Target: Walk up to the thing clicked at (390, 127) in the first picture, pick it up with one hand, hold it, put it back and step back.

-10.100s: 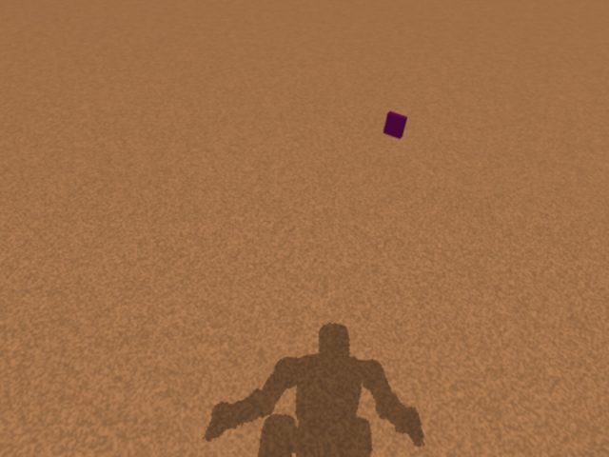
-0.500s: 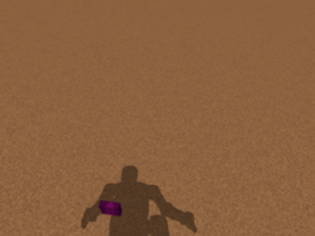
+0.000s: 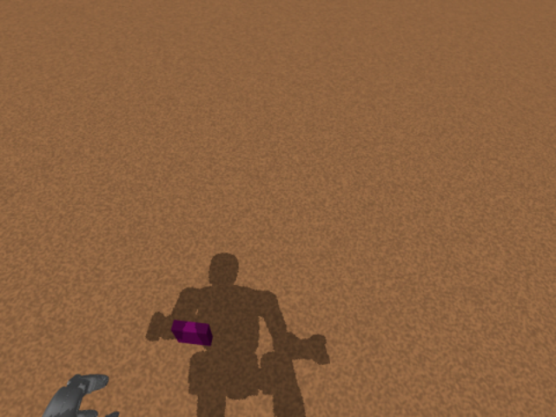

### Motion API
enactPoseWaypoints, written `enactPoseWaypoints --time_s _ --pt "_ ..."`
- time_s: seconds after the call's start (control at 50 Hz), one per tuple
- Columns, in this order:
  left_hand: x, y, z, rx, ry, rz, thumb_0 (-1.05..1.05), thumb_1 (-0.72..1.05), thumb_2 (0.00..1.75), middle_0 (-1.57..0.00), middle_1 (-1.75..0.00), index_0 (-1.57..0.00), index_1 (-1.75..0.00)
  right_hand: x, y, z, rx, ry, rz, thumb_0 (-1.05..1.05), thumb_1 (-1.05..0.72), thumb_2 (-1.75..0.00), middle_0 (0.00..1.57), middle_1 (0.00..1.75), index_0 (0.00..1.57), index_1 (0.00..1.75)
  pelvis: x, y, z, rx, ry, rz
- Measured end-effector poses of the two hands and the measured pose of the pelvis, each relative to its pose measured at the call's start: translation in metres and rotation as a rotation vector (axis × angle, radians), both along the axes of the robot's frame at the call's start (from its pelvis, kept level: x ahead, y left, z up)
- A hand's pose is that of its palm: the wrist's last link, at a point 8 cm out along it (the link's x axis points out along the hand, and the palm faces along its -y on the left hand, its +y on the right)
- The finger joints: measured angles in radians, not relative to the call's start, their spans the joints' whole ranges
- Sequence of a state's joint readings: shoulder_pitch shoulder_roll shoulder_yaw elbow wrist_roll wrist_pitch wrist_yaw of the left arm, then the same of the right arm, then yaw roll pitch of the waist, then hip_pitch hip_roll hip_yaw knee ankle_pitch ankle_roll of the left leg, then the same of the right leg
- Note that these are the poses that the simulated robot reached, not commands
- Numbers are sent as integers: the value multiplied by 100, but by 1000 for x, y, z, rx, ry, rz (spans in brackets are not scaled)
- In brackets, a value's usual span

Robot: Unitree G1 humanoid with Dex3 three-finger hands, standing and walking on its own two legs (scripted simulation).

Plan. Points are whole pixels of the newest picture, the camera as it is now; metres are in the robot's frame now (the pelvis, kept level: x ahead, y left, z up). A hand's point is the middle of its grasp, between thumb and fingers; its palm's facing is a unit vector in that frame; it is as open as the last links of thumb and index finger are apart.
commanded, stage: rise first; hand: left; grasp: from above
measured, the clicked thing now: (193, 333) +0.46 +0.24 -0.70
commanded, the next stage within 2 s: none
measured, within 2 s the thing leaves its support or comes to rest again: neither
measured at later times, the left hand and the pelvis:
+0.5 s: hand out of the picture +0.13 +0.26 -0.20, palm faces -0.17 -0.88 -0.45, open 13.9 cm; pelvis +0.00 +0.02 -0.06, yaw +0 degrees
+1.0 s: hand (136, 392) +0.24 +0.28 -0.39, palm faces -0.45 -0.49 -0.74, open 13.7 cm; pelvis -0.05 +0.00 -0.25, yaw +0 degrees
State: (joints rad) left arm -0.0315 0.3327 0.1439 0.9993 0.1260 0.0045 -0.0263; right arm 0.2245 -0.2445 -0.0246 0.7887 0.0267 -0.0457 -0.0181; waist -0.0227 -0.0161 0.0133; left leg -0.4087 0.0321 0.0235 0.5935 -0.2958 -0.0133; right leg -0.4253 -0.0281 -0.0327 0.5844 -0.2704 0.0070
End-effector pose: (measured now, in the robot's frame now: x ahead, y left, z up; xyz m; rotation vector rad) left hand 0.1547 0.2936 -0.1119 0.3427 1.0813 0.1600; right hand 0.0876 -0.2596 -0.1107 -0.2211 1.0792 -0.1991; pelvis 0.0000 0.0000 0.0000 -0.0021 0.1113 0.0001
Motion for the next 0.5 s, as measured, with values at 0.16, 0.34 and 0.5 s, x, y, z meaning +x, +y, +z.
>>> enactPoseWaypoints --time_s 0.16,0.34,0.5 --pt "-8 6 -13 53 56 -26 0 -8 93 -9 -99 -11 -96 12 14 -8 15 -76 9 0 -90 -90 21 30 20 30 2 8 -15 -9 51 2" --pt "-17 7 -37 77 30 -79 0 -41 96 -9 -105 -9 -104 44 17 -21 -27 -182 57 1 -89 -90 21 30 20 30 0 14 -45 -22 120 9" --pt "-24 9 -50 110 44 -125 0 -49 95 -11 -105 -11 -104 69 28 -31 -31 -262 99 1 -91 -90 21 30 20 30 -1 17 -65 -35 172 13"
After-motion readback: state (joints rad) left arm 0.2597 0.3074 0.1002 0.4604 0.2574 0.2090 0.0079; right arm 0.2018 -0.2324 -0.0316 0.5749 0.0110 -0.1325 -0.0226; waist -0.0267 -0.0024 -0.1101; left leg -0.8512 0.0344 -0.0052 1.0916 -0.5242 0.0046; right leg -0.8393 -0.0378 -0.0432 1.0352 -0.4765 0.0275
